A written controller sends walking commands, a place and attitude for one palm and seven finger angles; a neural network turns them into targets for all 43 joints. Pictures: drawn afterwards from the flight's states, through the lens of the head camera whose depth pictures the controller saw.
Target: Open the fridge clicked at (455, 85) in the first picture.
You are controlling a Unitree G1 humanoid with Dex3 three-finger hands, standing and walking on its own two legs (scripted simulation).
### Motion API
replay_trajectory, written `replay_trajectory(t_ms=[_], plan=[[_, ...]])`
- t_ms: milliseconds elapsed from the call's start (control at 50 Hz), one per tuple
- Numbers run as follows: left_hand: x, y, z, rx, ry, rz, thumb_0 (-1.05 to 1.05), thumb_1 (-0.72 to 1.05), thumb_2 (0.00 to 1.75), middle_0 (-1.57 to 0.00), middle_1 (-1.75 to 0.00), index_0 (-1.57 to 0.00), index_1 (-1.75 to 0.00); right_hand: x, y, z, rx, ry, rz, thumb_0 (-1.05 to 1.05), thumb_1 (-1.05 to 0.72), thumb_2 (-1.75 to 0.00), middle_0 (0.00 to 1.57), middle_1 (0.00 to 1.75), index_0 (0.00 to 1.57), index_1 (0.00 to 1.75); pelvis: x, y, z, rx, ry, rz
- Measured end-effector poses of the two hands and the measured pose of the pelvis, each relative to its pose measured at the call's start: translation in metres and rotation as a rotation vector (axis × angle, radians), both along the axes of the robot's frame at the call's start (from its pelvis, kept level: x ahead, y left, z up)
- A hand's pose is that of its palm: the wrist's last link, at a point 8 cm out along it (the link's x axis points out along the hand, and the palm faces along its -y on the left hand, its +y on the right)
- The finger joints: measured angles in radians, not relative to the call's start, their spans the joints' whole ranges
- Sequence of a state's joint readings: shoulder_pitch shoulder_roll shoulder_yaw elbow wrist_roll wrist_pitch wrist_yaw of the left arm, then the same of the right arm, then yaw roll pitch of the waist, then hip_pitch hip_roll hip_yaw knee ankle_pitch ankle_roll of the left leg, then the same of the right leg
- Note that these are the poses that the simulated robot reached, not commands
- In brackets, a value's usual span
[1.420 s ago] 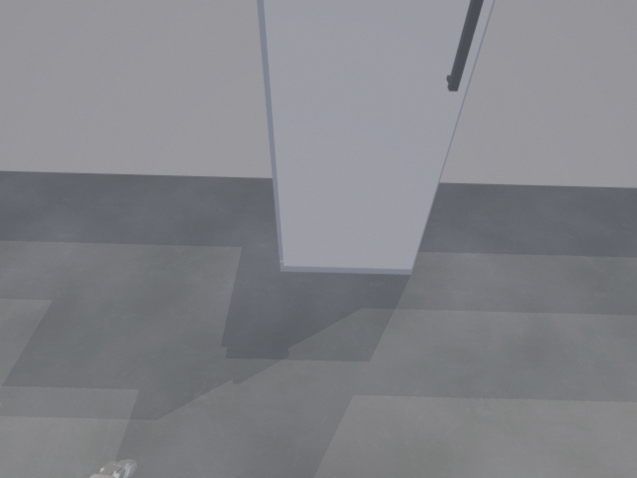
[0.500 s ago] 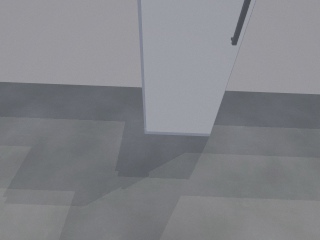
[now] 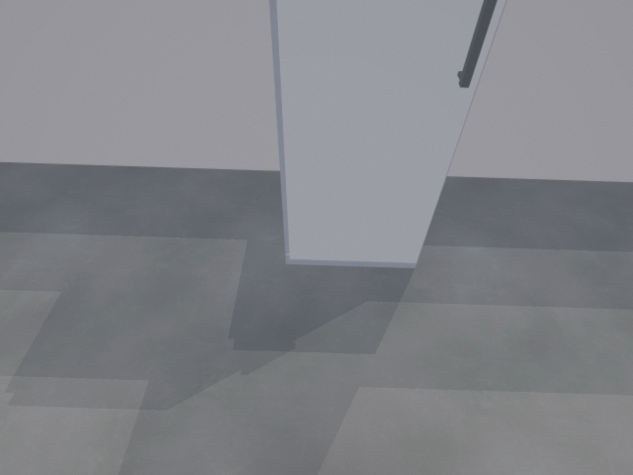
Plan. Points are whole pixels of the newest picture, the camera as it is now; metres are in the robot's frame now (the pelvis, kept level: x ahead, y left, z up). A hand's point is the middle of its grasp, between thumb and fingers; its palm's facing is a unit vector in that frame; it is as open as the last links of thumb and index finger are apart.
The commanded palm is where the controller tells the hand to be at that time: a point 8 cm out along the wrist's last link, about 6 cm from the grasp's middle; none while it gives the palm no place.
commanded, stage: look at it before walking up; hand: right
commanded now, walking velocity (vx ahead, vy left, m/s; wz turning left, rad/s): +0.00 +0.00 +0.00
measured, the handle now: (483, 9) +0.97 -0.29 +0.21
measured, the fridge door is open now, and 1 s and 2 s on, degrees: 0 0 0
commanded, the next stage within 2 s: take the last steps up to it in 0.02 s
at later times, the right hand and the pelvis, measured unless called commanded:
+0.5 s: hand out of the picture +0.01 -0.25 -0.19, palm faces +0.09 +0.97 -0.21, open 7.4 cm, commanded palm none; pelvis +0.05 -0.06 -0.02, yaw -4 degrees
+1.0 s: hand (476, 387) +0.31 -0.26 -0.17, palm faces -0.02 +0.98 -0.18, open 7.3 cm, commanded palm none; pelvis +0.21 -0.09 -0.02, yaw +0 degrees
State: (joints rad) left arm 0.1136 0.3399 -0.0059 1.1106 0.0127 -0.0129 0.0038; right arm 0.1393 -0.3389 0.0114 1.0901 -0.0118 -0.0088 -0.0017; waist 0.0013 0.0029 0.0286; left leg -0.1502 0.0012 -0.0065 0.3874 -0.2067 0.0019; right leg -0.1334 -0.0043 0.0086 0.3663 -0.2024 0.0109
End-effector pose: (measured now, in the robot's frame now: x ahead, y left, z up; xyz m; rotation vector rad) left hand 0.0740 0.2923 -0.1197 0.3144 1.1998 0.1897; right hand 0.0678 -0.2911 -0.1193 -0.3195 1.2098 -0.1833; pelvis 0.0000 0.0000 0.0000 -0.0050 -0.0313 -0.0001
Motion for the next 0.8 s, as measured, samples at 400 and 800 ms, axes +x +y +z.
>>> replay_trajectory(t_ms=[400, 800], plan=[[-0.012, -0.046, -0.012, -0.053, 0.107, -0.017, 0.00, 0.91, 0.90, -0.20, -0.30, -0.20, -0.30, -0.038, 0.009, -0.021, 0.093, 0.052, -0.115, 0.01, -0.90, -0.90, 0.20, 0.30, 0.21, 0.30, 0.026, -0.023, -0.003, 0.014, 0.006, -0.038], [-0.035, -0.196, -0.023, -0.205, 0.306, 0.173, 0.00, 0.91, 0.90, -0.20, -0.30, -0.20, -0.30, 0.075, -0.036, -0.028, 0.163, 0.092, -0.105, 0.01, -0.91, -0.90, 0.20, 0.30, 0.20, 0.30, 0.127, -0.098, -0.003, -0.020, 0.020, -0.026]])
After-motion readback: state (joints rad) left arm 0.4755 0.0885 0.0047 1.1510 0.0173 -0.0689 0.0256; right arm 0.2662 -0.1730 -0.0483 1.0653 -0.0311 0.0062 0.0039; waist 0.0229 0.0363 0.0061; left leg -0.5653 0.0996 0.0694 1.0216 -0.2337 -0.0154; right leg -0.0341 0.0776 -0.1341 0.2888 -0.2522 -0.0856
